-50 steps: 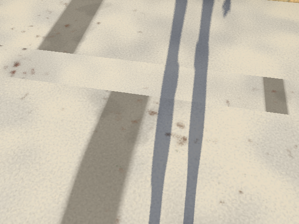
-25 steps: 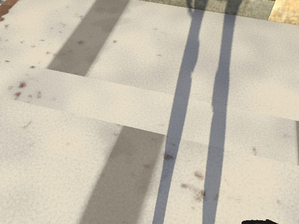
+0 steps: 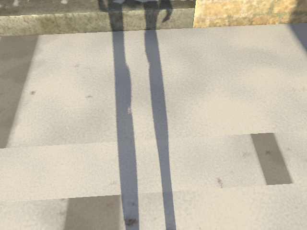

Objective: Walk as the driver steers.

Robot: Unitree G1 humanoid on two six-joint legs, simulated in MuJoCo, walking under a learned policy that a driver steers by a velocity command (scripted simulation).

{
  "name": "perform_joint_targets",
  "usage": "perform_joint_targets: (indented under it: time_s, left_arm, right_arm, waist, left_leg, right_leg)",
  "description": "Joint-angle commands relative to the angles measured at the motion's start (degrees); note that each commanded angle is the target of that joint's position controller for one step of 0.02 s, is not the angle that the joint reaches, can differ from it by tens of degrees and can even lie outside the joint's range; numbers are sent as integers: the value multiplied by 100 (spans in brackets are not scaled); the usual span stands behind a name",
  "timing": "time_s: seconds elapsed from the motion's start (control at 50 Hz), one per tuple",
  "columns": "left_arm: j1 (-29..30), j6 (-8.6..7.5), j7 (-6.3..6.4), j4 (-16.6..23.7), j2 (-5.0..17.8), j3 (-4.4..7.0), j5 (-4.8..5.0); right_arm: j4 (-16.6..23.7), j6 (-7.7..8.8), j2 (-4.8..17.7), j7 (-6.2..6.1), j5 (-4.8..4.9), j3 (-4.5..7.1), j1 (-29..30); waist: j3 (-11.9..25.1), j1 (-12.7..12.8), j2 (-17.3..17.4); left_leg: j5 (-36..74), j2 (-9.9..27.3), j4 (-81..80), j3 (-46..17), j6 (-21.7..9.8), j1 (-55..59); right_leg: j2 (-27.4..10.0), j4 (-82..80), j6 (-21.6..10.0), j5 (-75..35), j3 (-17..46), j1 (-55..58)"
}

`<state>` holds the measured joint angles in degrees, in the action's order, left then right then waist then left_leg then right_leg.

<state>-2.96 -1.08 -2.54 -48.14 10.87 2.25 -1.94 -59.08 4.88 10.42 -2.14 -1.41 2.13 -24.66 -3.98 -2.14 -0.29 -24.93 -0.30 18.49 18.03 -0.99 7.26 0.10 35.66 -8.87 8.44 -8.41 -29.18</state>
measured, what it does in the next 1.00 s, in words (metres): walks ahead, turning right: right foot, then left foot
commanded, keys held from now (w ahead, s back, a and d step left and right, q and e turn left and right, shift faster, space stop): w+e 0.64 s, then e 0.36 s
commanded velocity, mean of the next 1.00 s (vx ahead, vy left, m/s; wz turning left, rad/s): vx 0.41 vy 0.00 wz -0.58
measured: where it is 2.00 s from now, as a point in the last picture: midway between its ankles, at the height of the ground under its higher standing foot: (175, 212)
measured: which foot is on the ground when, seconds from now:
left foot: down 0.00-0.04, up 0.06-0.54, down 0.56-1.00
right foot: up 0.00-0.00, down 0.02-0.56, up 0.58-1.00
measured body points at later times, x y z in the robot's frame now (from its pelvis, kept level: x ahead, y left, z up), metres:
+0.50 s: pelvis +0.28 -0.02 +0.01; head +0.31 -0.04 +0.46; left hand +0.30 +0.26 -0.11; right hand +0.44 -0.30 -0.09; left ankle +0.48 +0.07 -0.69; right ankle +0.12 -0.05 -0.72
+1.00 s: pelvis +0.49 -0.08 +0.01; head +0.52 -0.11 +0.46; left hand +0.77 +0.02 -0.09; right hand +0.37 -0.33 -0.12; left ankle +0.49 +0.04 -0.72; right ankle +0.53 -0.22 -0.70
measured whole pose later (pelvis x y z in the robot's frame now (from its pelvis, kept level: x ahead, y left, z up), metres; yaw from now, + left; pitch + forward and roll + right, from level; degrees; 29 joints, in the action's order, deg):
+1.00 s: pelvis +0.49 -0.08 +0.01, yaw -36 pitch +0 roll +2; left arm -5.9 1.1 -3.6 -41.0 14.4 2.4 -2.1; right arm -47.4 2.5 14.8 -0.8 -0.4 2.5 -17.0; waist -4.9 -2.3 -1.1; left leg -19.2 2.3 25.2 13.9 -0.2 -5.8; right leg -0.7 37.6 -3.1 9.6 -2.9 -29.0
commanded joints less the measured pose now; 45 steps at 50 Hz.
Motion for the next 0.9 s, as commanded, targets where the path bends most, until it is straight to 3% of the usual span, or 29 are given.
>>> perform_joint_targets:
  time_s: [0.02, 0.04, 0.06, 0.08, 0.1, 0.12, 0.14, 0.16, 0.18, 0.24, 0.34, 0.46, 0.5, 0.52, 0.54, 0.56, 0.58, 0.6, 0.62, 0.64, 0.66, 0.7, 0.74, 0.82, 0.9]
  left_arm:
    - [-1644, -95, 80, -210, 738, 305, -48]
    - [-2338, -116, 158, -344, 1257, 486, -117]
    - [-1987, -48, 180, -196, 1737, 609, 0]
    - [-2006, 18, 196, -196, 1666, 581, 105]
    - [-1714, 11, 242, -217, 1435, 515, 120]
    - [-1487, -24, 247, -233, 1127, 440, 123]
    - [-1309, -79, 273, -220, 982, 387, 156]
    - [-1197, -138, 289, -187, 890, 343, 181]
    - [-1250, -206, 286, -193, 896, 328, 209]
    - [-1583, -297, 268, -255, 1140, 367, 219]
    - [-2220, -253, 257, -291, 1164, 358, 196]
    - [-2612, -226, 340, -270, 1267, 362, 108]
    - [-2398, -236, 388, -190, 1378, 389, 92]
    - [-2143, -251, 386, -116, 1457, 404, 89]
    - [-2009, -278, 346, -74, 1523, 419, 89]
    - [-1888, -325, 285, -37, 1497, 413, 139]
    - [-2040, -369, 242, 166, 970, 271, 188]
    - [-2832, -323, 254, 289, 669, 222, 350]
    - [-2604, -218, 308, 80, 1155, 265, 117]
    - [-2171, -184, 248, 102, 1169, 284, 77]
    - [-1953, -155, 216, 141, 1054, 268, 84]
    - [-1967, -5, 157, 154, 953, 273, 1]
    - [-1919, 99, 127, 231, 867, 269, 13]
    - [-1232, 176, 1, 590, 722, 188, 29]
    - [-698, 168, -112, 828, 592, 79, 35]
  right_arm:
    - [282, -82, 1164, -21, 3, 249, 10]
    - [474, -71, 1028, 25, 32, 218, 66]
    - [923, -10, 572, 166, 114, 170, 106]
    - [1092, 80, 977, 203, 53, 217, 808]
    - [1208, 164, 877, 233, 124, 181, 1052]
    - [1123, 195, 855, 214, 130, 180, 906]
    - [1134, 114, 822, 203, 23, 185, 900]
    - [1090, -12, 747, 215, -88, 166, 737]
    - [1109, -121, 723, 236, -139, 168, 713]
    - [1323, -281, 685, 288, -140, 151, 1136]
    - [1776, -300, 756, 323, -92, 117, 2320]
    - [2224, -193, 817, 371, -22, 19, 3222]
    - [2228, -138, 947, 355, 1, 37, 2937]
    - [2107, -109, 1052, 320, 15, 76, 2463]
    - [1885, -65, 1225, 258, 21, 151, 1749]
    - [1693, 10, 1400, 179, -17, 222, 871]
    - [1686, 28, 1850, 69, -164, 314, -32]
    - [1745, -49, 2185, 95, -215, 394, 350]
    - [1842, -122, 1579, 130, -101, 315, 807]
    - [1889, -128, 1114, 142, -48, 199, 1169]
    - [1856, -113, 936, 153, -62, 140, 1317]
    - [1696, -28, 911, 141, -8, 106, 1148]
    - [1584, 91, 936, 187, 54, 107, 954]
    - [1541, 24, 1054, 152, 67, 136, 1013]
    - [1544, -67, 1177, 129, 84, 177, 1066]
  waist:
    - [855, 958, 500]
    - [1383, 1255, -94]
    - [1690, 785, -1516]
    - [1412, 940, -325]
    - [819, 753, -90]
    - [368, 439, 357]
    - [248, 235, 405]
    - [289, 95, 297]
    - [329, 50, 203]
    - [245, 100, 7]
    - [130, 540, -264]
    - [69, 815, -399]
    - [102, 587, -466]
    - [236, 329, -491]
    - [598, 43, -406]
    - [1096, -415, -136]
    - [2048, -615, 572]
    - [2420, 26, 2023]
    - [1618, 129, 886]
    - [864, 145, 314]
    - [473, 208, 135]
    - [334, 345, 498]
    - [497, 416, 586]
    - [465, 394, 799]
    - [493, 285, 790]
  left_leg:
    - [6537, 1533, 2715, -240, -462, -448]
    - [4400, 1314, 4519, -229, -301, -1710]
    - [-558, -192, 6664, -784, 58, -4342]
    - [-174, 88, 6693, -1913, -24, -5051]
    - [384, 361, 6314, -1976, -61, -5151]
    - [671, 559, 5694, -1951, -44, -4804]
    - [715, 682, 5281, -1993, 27, -4472]
    - [765, 722, 5040, -1987, 114, -4132]
    - [756, 719, 4860, -1958, 193, -4006]
    - [1151, 701, 4233, -1789, 381, -4221]
    - [2144, 559, 2998, -1765, 433, -4785]
    - [2310, 217, 1840, -1802, 243, -4718]
    - [2124, 115, 1382, -1887, 101, -4020]
    - [1887, -24, 1175, -1859, -5, -3233]
    - [1737, -190, 1067, -1785, -110, -2273]
    - [1868, 101, 784, -1992, -273, -984]
    - [700, 1585, 717, -3459, -507, 349]
    - [478, 2757, -141, -6186, -1170, 1078]
    - [-318, 2498, -242, -6021, -1107, 273]
    - [-153, 2200, -347, -4955, -987, -559]
    - [1090, 1946, -434, -4119, -902, -1091]
    - [3508, 1681, -373, -2968, -817, -1561]
    - [5224, 1641, -233, -2367, -868, -1525]
    - [5512, 1521, -305, -1507, -869, -1485]
    - [5066, 1374, -124, -875, -708, -1726]
  right_leg:
    - [560, -594, -491, 516, -40, 1837]
    - [-448, -932, -847, 1105, 1372, 3169]
    - [-1923, -1717, -1784, 1014, 4751, 4648]
    - [-1892, -2049, -1672, 667, 4621, 4444]
    - [-1815, -2122, -1472, 251, 3881, 3826]
    - [-1570, -2225, -1184, -536, 3345, 3057]
    - [-1261, -2254, -985, -1011, 2902, 2612]
    - [-1031, -2299, -884, -1327, 2581, 2334]
    - [-909, -2312, -865, -1611, 2451, 2217]
    - [-661, -2390, -771, -1956, 2226, 2047]
    - [-544, -2322, -457, -2045, 2396, 2537]
    - [-705, -1890, -419, -2568, 2784, 3261]
    - [-765, -1667, -256, -2831, 2902, 3170]
    - [-695, -1352, -109, -3368, 2837, 2916]
    - [-531, -649, 14, -3896, 2770, 2743]
    - [-178, 525, 142, -3466, 2534, 2218]
    - [208, 2202, 226, -1277, 2096, 1439]
    - [973, 3498, 366, 2492, 1599, -179]
    - [366, 3908, 310, 1962, 1623, -607]
    - [155, 3725, 347, 1374, 1519, -556]
    - [15, 3521, 422, 1144, 1429, -421]
    - [-109, 3332, 576, 1210, 1292, -91]
    - [-44, 3247, 647, 1182, 1192, -85]
    - [-123, 2310, 784, 443, 936, -423]
    - [-118, 817, 712, -427, 575, 376]
Velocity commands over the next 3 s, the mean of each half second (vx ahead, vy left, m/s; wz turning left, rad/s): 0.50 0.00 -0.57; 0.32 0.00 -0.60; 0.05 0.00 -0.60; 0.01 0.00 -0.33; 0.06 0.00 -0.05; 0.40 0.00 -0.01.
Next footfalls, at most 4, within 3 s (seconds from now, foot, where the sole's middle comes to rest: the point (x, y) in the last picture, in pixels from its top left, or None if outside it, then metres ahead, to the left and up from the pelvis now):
0.02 right None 0.16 -0.06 -0.76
0.56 left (151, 210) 0.53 0.03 -0.76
1.04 right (211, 202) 0.56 -0.23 -0.76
1.54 left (171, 185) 0.64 -0.07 -0.76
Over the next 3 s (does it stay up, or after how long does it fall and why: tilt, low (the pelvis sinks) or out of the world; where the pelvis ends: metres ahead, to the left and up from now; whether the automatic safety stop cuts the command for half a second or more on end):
stays up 0.64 -0.27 0.00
